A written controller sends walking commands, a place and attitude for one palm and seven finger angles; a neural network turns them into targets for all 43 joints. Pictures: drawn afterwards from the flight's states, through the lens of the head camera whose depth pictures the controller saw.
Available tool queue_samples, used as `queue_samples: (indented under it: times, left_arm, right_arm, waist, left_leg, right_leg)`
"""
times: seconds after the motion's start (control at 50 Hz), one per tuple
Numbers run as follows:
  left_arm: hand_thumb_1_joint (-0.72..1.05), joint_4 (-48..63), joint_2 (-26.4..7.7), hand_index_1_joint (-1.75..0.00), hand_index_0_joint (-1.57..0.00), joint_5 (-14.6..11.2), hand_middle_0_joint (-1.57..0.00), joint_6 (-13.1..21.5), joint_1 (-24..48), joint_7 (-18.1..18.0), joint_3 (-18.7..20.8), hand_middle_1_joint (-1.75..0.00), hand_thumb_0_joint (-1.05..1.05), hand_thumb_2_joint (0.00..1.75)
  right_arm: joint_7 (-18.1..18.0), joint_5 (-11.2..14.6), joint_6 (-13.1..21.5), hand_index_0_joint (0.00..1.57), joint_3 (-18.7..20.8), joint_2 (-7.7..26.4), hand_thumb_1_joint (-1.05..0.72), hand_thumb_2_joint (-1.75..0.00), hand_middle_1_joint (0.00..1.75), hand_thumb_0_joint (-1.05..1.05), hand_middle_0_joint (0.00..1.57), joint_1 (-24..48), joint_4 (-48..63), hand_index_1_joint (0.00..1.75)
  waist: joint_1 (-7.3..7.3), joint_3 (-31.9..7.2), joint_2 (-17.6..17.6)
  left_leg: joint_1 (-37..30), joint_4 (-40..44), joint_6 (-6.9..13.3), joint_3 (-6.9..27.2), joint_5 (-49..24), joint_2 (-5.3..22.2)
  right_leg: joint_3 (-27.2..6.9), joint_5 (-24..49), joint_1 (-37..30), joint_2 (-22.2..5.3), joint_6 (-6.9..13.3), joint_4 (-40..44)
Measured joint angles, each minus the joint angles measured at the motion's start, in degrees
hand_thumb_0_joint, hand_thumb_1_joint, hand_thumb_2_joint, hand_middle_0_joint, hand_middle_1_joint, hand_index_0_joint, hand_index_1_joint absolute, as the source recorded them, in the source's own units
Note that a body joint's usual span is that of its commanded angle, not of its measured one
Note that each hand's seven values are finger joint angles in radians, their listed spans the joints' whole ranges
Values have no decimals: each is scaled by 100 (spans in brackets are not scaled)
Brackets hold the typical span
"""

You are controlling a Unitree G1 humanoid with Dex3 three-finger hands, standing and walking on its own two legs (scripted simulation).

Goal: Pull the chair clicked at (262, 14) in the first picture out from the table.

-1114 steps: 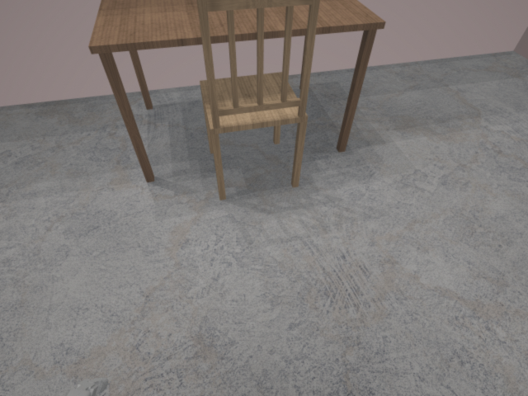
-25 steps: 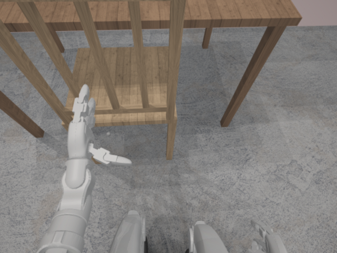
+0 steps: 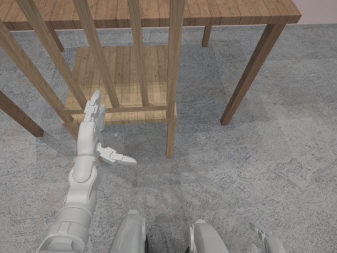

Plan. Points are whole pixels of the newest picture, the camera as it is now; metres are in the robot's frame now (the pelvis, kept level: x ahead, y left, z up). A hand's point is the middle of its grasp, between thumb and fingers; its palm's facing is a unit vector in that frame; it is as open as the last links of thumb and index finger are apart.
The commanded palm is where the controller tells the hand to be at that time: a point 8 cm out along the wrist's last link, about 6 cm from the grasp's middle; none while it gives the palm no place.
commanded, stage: aim the fingers beside a spindle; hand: left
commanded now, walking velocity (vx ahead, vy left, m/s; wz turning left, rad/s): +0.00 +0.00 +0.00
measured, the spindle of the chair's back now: (102, 66) +0.56 +0.18 +0.05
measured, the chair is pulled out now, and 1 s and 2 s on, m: -0.03 -0.03 -0.03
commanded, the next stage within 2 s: push the fingers through the gap in 0.48 s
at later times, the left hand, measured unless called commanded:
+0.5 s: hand (111, 134) +0.37 +0.14 +0.03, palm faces +0.07 -1.00 -0.03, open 16.9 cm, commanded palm +0.35 +0.19 +0.02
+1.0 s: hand (110, 120) +0.42 +0.15 +0.02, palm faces +0.08 -1.00 -0.03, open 16.9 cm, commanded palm +0.40 +0.19 +0.02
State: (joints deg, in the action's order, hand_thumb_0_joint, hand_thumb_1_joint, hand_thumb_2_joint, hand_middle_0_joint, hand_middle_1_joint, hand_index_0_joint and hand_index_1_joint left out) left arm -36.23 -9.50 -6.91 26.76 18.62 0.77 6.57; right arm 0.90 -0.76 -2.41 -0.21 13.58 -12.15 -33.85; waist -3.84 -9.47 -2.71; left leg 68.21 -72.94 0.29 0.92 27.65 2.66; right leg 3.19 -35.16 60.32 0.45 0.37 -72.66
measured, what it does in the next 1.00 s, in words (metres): stands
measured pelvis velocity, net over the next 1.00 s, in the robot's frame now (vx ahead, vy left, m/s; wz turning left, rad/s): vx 0.00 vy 0.00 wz -0.01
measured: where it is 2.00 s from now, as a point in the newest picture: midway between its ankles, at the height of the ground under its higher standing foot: outside the picture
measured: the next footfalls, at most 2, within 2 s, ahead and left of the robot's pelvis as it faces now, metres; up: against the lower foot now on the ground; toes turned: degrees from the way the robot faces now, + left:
none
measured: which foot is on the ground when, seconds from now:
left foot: down 0.00-1.00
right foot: down 0.00-1.00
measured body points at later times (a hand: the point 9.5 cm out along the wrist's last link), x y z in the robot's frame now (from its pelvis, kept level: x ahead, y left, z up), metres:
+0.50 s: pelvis +0.01 +0.00 +0.00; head +0.12 +0.00 +0.44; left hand +0.36 +0.19 +0.04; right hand +0.13 -0.25 -0.11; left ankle +0.06 +0.12 -0.62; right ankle -0.01 -0.12 -0.62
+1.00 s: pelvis +0.00 +0.00 +0.00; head +0.12 +0.01 +0.43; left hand +0.41 +0.20 +0.02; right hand +0.10 -0.25 -0.13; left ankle +0.06 +0.12 -0.62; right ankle -0.01 -0.12 -0.62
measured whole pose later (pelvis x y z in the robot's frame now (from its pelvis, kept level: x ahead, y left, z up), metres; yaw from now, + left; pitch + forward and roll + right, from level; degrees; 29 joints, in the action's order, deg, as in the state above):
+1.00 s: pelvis +0.00 +0.00 +0.00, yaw -1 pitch +24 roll -3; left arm -40.9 -12.3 -6.3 27.1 26.0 0.3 12.0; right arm 0.6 -1.3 -2.1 -0.1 13.5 -12.9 -34.9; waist -5.3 -9.3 -2.8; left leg 70.4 -74.1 0.3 0.9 27.9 3.1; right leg 3.0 -35.2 62.6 0.9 0.3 -73.7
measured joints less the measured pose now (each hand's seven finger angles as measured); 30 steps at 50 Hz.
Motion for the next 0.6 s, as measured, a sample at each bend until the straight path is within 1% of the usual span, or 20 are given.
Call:
queue_samples:
  times: [0.04,0.08,0.16,0.2,0.26,0.34,0.4,0.46,0.52,0.56,0.6]
  left_arm:
    - [-50,126,67,-8,-6,8,-6,13,-101,-34,51,-8,-2,30]
    - [-50,376,99,-8,-6,41,-6,102,-242,-143,94,-8,-2,30]
    - [-50,592,19,-8,-6,140,-7,322,-318,-306,164,-8,-2,30]
    - [-50,436,-73,-8,-6,151,-6,328,-208,-283,179,-8,-2,30]
    - [-50,127,-150,-8,-6,60,-6,185,-48,-128,146,-8,-2,30]
    - [-50,157,-48,-8,-6,-88,-6,14,-178,74,57,-8,-2,30]
    - [-50,537,89,-8,-6,-78,-6,87,-463,20,-12,-8,-2,30]
    - [-50,812,135,-8,-6,36,-6,251,-629,-138,-13,-8,-2,30]
    - [-50,688,48,-8,-6,117,-7,351,-535,-217,85,-8,-2,30]
    - [-50,441,-50,-8,-6,108,-7,323,-380,-176,168,-8,-2,30]
    - [-50,217,-137,-8,-6,47,-6,236,-249,-70,228,-8,-2,30]
  right_arm:
    - [-15,-13,10,21,11,-13,-90,-90,30,1,20,-6,34,30]
    - [-21,-39,25,21,36,-29,-90,-90,30,1,20,-23,61,30]
    - [-7,-66,27,21,46,-37,-90,-90,30,0,20,-61,19,30]
    - [8,-58,9,21,27,-28,-90,-90,30,0,20,-69,-27,30]
    - [25,-18,-16,21,8,-9,-90,-90,30,0,20,-71,-50,30]
    - [9,12,-8,21,36,0,-90,-90,30,1,20,-61,0,30]
    - [-15,-7,29,21,75,-8,-90,-90,30,1,20,-48,44,30]
    - [-20,-40,54,21,81,-21,-90,-90,30,1,20,-31,49,30]
    - [-4,-50,41,21,52,-32,-90,-90,30,0,20,-1,20,30]
    - [7,-41,31,21,22,-30,-90,-90,30,0,20,25,8,30]
    - [8,-23,27,21,4,-23,-90,-90,30,0,20,49,13,30]
  waist:
    - [-23,18,17]
    - [-35,36,26]
    - [0,28,21]
    - [21,1,18]
    - [29,-16,7]
    - [17,-1,10]
    - [15,28,20]
    - [32,27,34]
    - [50,-9,52]
    - [48,-27,60]
    - [40,-27,58]
  left_leg:
    - [10,0,1,-26,7,18]
    - [-9,7,-2,-50,17,30]
    - [-93,43,-7,-67,30,35]
    - [-104,47,-12,-53,31,26]
    - [-80,37,-19,-14,27,10]
    - [-57,44,-21,-8,26,13]
    - [-109,74,-19,-35,33,25]
    - [-187,111,-19,-60,36,31]
    - [-214,110,-25,-56,39,25]
    - [-179,78,-33,-29,39,20]
    - [-118,32,-40,2,40,15]
  right_leg:
    - [-28,4,28,14,-2,-6]
    - [-54,3,25,23,-3,-6]
    - [-72,-6,-48,27,-1,21]
    - [-57,-17,-65,20,3,22]
    - [-18,-27,-62,11,14,21]
    - [-13,-20,-44,16,18,39]
    - [-42,-12,-81,25,12,68]
    - [-67,-10,-144,29,9,95]
    - [-62,-24,-168,24,14,81]
    - [-36,-37,-144,22,24,48]
    - [-6,-46,-99,22,33,11]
